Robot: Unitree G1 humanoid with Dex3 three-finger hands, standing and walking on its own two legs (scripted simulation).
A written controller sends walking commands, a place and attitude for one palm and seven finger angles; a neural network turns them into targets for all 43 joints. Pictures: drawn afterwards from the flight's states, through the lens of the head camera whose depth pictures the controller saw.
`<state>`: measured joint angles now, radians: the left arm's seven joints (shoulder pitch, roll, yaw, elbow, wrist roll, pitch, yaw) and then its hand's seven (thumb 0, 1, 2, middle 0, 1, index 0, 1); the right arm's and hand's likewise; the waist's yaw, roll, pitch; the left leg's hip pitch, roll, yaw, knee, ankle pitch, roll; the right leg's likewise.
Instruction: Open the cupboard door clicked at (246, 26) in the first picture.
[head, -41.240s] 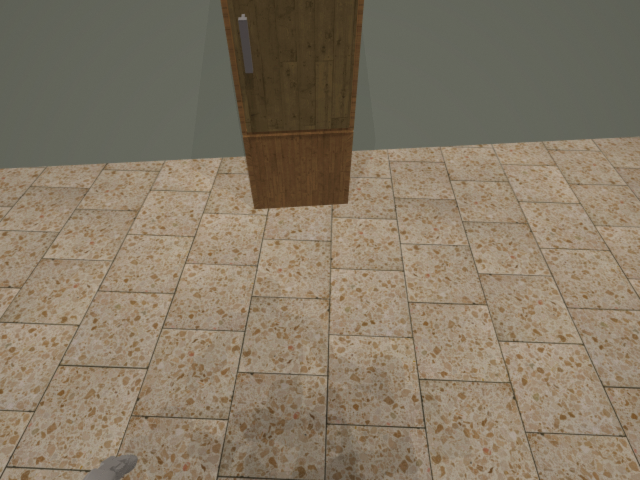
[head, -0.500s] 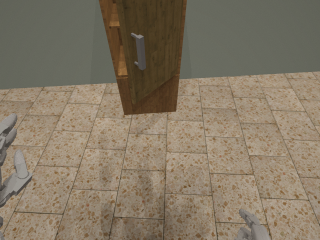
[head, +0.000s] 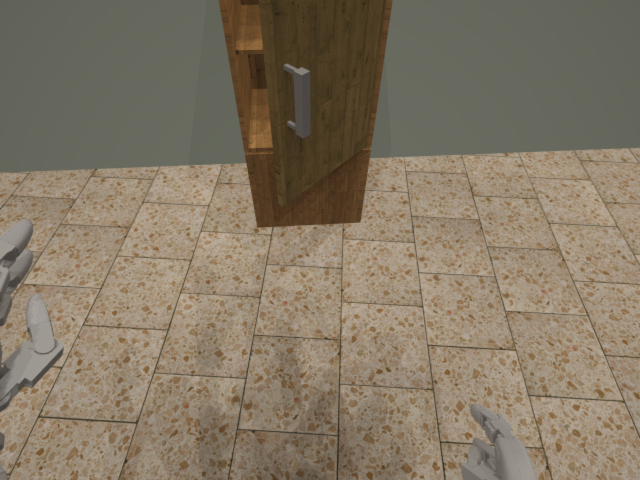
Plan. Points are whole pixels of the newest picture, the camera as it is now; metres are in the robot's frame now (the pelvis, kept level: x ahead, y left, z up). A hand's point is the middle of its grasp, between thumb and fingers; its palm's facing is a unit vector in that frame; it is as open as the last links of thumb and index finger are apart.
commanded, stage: stop stepping back and stand still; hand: left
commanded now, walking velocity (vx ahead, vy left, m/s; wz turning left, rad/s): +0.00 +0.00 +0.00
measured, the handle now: (296, 101) +0.88 +0.12 -0.02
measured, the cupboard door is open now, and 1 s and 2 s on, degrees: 42 42 42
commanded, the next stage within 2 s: let the arm hang, fingers relaxed in 0.10 s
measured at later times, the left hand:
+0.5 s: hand out of the picture +0.06 +0.16 -0.17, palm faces -0.03 -0.98 -0.17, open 7.2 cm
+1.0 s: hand out of the picture +0.02 +0.15 -0.16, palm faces +0.00 -0.96 -0.28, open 7.4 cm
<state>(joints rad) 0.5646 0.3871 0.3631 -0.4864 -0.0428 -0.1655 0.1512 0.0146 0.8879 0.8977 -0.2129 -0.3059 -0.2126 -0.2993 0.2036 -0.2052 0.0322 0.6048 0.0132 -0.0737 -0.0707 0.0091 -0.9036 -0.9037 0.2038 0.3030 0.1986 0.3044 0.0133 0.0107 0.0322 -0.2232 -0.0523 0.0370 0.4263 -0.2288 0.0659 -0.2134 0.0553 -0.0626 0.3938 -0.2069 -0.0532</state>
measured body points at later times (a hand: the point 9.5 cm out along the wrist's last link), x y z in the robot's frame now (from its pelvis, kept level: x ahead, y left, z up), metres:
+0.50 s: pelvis -0.02 -0.01 -0.01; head +0.03 -0.01 +0.44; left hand +0.06 +0.21 -0.15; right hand +0.05 -0.27 -0.15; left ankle +0.00 +0.07 -0.74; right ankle +0.00 -0.08 -0.74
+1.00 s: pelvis +0.00 -0.05 +0.00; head +0.02 -0.08 +0.45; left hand +0.02 +0.20 -0.14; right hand -0.01 -0.26 -0.17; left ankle +0.00 +0.07 -0.74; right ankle +0.00 -0.08 -0.74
